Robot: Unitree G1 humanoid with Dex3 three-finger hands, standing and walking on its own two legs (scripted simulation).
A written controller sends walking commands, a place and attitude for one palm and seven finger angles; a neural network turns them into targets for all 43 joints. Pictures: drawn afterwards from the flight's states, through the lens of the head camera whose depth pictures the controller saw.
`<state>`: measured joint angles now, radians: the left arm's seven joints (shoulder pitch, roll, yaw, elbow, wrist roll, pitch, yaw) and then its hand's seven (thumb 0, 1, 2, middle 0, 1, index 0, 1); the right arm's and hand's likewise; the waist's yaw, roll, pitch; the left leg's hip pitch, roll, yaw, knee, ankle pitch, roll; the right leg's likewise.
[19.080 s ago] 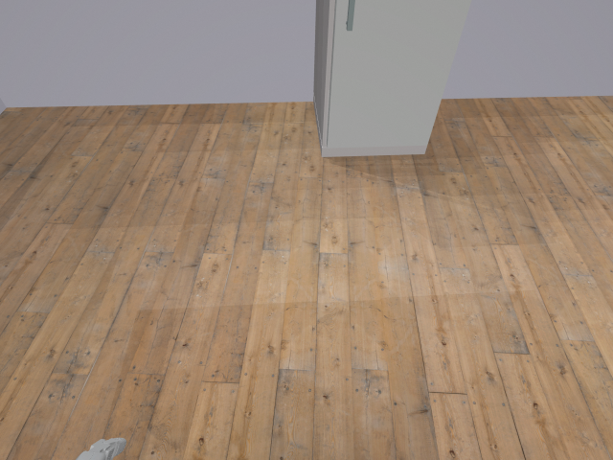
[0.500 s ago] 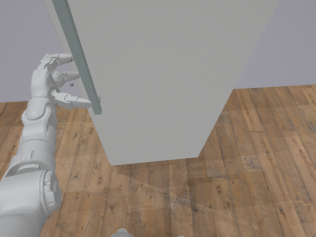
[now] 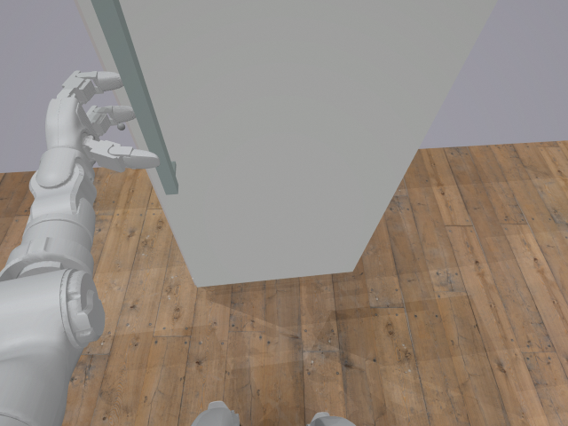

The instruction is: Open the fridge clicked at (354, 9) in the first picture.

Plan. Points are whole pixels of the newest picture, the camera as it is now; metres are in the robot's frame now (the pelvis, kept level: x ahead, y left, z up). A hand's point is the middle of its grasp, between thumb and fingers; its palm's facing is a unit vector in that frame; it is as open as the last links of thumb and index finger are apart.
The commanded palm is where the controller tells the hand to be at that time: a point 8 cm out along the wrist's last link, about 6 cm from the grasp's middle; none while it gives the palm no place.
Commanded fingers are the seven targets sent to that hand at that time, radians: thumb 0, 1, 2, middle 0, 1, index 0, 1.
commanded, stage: slide the fingers in behind the handle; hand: left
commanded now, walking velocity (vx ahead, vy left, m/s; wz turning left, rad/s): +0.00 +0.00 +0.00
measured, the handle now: (143, 93) +0.54 +0.17 +0.15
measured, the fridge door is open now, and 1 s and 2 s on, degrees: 0 0 0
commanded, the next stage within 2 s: grip the handle and tug to test in 1.84 s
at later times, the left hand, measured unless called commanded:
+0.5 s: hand (138, 135) +0.49 +0.18 +0.12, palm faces +0.09 -1.00 +0.00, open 14.0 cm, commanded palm +0.46 +0.22 +0.12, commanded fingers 0.00 -0.50 0.30 -0.30 -1.20 -0.30 -1.20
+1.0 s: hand (148, 138) +0.48 +0.16 +0.12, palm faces +0.10 -0.99 +0.01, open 14.0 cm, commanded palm +0.45 +0.21 +0.12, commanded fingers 0.00 -0.50 0.30 -0.30 -1.20 -0.30 -1.20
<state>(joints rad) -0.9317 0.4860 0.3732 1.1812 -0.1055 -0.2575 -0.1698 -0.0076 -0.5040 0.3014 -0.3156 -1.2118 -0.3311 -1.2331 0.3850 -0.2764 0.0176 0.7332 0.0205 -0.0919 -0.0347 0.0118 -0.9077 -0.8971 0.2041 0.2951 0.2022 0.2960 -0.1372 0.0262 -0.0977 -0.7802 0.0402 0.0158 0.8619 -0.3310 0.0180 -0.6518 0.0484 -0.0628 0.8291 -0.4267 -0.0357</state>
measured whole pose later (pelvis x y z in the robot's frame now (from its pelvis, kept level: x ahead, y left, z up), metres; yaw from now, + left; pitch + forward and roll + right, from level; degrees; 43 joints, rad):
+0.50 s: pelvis +0.01 +0.00 +0.00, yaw -1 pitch +13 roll -2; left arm -0.81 0.39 0.35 1.05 -0.09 -0.27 -0.10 -0.01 -0.50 0.30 -0.30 -1.20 -0.30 -1.20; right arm 0.38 -0.26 0.02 0.71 0.02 -0.09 -0.02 0.01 -0.91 -0.90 0.20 0.30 0.20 0.30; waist -0.13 0.03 -0.11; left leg -0.74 0.04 0.03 0.85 -0.34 0.02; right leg -0.61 0.05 -0.05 0.82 -0.43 -0.03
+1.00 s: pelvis +0.01 -0.01 +0.01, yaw +0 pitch +12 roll -1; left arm -0.80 0.35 0.32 1.04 -0.11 -0.26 -0.08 -0.01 -0.50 0.30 -0.30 -1.20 -0.30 -1.20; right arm 0.34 -0.26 0.01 0.72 0.03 -0.09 -0.03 0.01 -0.91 -0.90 0.20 0.30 0.20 0.30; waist -0.11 0.03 -0.10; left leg -0.70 0.04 0.02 0.83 -0.33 0.01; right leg -0.58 0.05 -0.06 0.81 -0.43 -0.04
